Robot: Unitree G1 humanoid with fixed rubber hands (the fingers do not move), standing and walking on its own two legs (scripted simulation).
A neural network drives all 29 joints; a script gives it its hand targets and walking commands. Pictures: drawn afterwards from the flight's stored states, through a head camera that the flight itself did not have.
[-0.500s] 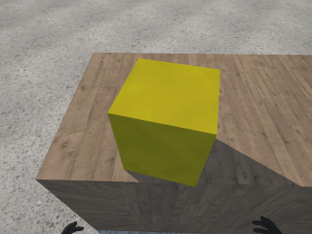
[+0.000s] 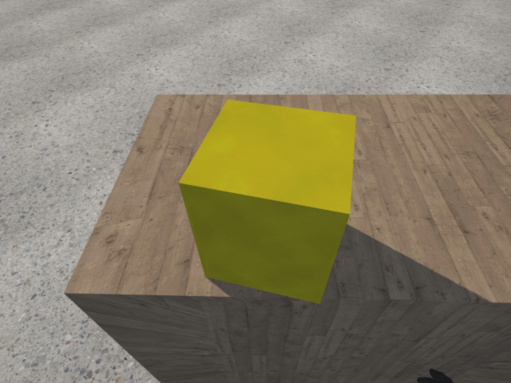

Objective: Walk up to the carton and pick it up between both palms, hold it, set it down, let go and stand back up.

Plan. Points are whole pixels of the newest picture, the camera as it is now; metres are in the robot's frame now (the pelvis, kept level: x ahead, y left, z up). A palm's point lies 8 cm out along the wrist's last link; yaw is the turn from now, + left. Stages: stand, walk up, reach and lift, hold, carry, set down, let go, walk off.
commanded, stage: stand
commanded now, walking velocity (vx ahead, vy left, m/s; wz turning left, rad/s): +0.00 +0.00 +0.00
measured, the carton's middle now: (274, 203) +0.39 -0.01 +0.07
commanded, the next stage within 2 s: none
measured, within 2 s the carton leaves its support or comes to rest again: neither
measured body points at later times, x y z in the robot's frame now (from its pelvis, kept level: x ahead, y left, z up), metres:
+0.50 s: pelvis -0.01 +0.00 +0.00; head -0.01 -0.01 +0.45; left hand +0.07 +0.27 -0.13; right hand +0.09 -0.29 -0.12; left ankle -0.01 +0.11 -0.74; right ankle -0.02 -0.13 -0.74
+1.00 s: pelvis -0.02 +0.00 +0.00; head -0.03 -0.01 +0.45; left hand +0.05 +0.27 -0.13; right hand +0.07 -0.29 -0.12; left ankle -0.01 +0.11 -0.74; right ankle -0.02 -0.13 -0.74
